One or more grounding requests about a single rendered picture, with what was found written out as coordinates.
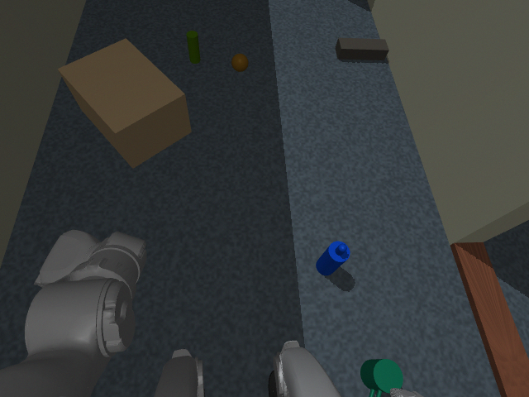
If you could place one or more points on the left robot arm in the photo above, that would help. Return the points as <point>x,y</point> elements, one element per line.
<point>75,325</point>

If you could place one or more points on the left robot hand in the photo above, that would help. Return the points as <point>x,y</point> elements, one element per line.
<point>67,253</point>

